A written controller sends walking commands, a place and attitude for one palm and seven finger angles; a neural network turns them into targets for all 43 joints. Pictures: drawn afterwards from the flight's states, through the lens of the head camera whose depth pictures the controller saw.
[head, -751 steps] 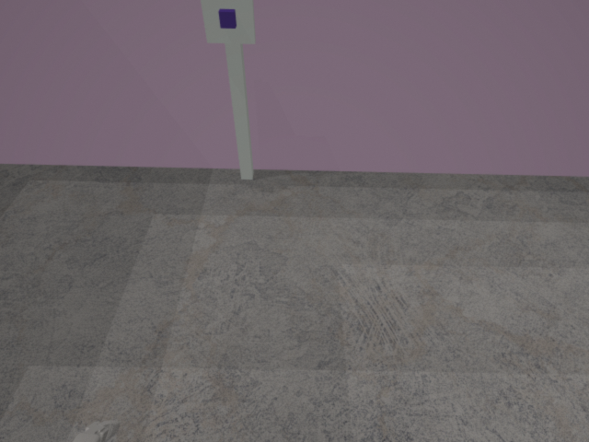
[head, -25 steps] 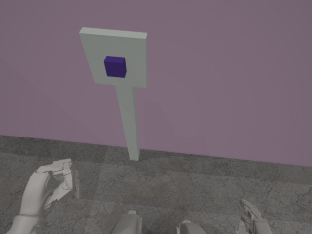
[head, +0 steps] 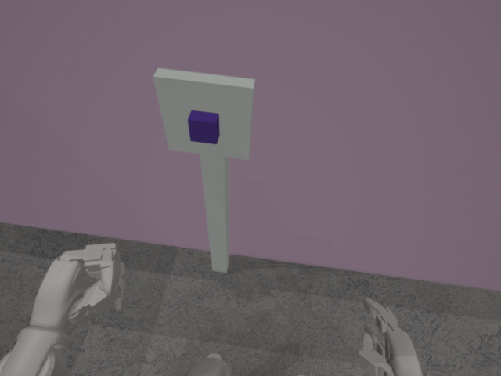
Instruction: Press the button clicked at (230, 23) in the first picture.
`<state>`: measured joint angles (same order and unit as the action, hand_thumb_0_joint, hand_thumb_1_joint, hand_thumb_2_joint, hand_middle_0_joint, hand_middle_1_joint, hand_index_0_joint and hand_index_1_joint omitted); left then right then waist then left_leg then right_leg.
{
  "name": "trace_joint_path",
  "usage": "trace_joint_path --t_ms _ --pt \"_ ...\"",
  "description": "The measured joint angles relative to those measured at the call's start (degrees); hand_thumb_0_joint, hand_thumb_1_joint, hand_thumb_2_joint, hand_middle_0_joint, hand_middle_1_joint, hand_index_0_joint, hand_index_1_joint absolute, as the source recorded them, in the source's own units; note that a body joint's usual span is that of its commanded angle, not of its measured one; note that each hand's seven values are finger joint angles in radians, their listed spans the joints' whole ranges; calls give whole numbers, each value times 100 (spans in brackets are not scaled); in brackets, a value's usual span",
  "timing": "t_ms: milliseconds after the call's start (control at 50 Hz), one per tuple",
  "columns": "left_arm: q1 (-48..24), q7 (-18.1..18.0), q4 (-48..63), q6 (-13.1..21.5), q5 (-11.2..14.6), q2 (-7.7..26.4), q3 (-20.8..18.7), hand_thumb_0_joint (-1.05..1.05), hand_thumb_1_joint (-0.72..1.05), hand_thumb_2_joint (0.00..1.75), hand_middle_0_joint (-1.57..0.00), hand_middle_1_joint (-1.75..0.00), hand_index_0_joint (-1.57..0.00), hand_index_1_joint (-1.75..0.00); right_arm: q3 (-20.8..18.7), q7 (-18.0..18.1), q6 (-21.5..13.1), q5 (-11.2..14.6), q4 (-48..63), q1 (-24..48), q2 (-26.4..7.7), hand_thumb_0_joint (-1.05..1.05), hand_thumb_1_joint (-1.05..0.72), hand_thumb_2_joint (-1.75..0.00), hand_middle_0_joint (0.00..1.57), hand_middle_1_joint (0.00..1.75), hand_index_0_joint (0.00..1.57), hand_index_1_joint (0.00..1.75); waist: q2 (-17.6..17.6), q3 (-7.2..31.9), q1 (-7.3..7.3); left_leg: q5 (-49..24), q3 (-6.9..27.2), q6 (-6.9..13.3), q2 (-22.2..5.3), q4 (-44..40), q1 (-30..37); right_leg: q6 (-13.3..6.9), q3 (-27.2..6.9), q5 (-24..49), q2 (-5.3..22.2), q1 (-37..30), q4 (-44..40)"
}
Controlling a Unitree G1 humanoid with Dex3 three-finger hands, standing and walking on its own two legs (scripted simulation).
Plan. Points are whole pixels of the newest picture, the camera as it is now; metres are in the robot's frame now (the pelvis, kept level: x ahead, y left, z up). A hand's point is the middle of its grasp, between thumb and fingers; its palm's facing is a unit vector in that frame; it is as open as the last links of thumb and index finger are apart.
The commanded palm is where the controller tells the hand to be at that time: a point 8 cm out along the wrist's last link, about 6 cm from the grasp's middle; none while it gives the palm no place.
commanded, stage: raise the hand and make a fist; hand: left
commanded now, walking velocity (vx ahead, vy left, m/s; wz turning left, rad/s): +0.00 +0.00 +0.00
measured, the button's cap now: (204, 126) +0.54 +0.13 +0.08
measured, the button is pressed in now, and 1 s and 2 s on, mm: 0 0 0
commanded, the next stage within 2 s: aim a knuckle at the button in 0.52 s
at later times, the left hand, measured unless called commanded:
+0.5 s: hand (140, 285) +0.23 +0.17 +0.07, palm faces -0.06 -1.00 -0.05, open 3.1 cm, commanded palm +0.20 +0.23 +0.08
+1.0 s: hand (165, 239) +0.30 +0.15 +0.07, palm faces -0.08 -1.00 -0.04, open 3.1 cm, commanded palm +0.28 +0.21 +0.07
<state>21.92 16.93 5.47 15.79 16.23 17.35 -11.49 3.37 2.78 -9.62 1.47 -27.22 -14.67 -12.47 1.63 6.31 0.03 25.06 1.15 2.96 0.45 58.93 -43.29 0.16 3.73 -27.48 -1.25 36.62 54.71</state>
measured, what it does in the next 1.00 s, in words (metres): stands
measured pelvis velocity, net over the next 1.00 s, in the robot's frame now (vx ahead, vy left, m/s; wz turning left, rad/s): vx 0.00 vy -0.03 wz -0.01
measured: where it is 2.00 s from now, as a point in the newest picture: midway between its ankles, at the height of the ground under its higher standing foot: outside the picture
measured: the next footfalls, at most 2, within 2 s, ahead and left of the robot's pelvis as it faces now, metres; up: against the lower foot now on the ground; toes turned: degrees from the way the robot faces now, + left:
none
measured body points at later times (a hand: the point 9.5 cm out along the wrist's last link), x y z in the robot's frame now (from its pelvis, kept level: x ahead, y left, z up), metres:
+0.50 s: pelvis +0.00 -0.03 +0.00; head +0.04 -0.02 +0.45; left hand +0.22 +0.23 +0.07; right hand +0.17 -0.27 -0.06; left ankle +0.04 +0.08 -0.68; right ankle +0.00 -0.13 -0.68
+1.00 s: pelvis +0.00 -0.03 +0.00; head +0.05 -0.03 +0.45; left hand +0.29 +0.21 +0.08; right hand +0.16 -0.28 -0.08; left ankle +0.04 +0.08 -0.68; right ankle +0.00 -0.13 -0.68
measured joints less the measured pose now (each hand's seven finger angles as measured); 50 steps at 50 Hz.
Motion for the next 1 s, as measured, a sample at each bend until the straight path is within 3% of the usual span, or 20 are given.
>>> trace_joint_path --t_ms 220,380,540,660,840,1000 --pt "-212 270 -398 -272 140 55 -125 2 90 90 -130 -150 -130 -150 -67 59 -38 53 -207 -183 -166 1 -90 -90 20 30 21 30 65 3 107 -70 8 -72 -37 -220 185 -74 -3 48 -39 -144 -161" --pt "-194 183 -411 14 201 -34 -186 2 90 89 -130 -150 -130 -150 -167 46 -96 38 -233 -167 -205 1 -90 -90 20 30 21 30 22 6 109 -68 32 -155 -74 -234 207 -154 17 11 -77 -134 -112" --pt "-157 254 -491 -18 146 -51 -59 2 90 89 -130 -150 -130 -150 -167 64 -78 48 -200 -66 -184 1 -90 -90 20 30 21 30 58 -13 78 -67 58 -213 -100 -225 193 -212 39 -16 -105 -98 -59" --pt "-201 231 -487 161 231 -73 -129 2 90 89 -130 -150 -130 -150 -137 80 -68 47 -224 -47 -143 1 -90 -90 20 30 21 30 80 18 43 -63 80 -251 -108 -227 203 -245 59 -38 -115 -102 -39" --pt "-1145 319 -1252 75 123 -81 40 2 90 90 -130 -150 -130 -150 -67 153 -81 49 -358 19 -228 1 -90 -90 20 30 21 30 94 -53 55 -53 116 -264 -100 -82 -21 -261 100 -75 -109 117 124" --pt "-1823 87 -1640 64 40 -66 -36 2 90 89 -130 -150 -130 -150 -110 111 13 41 -453 -75 -203 1 -90 -90 20 30 21 30 22 -9 175 -52 -3 -244 -114 -165 -12 -239 -21 -59 -110 174 98"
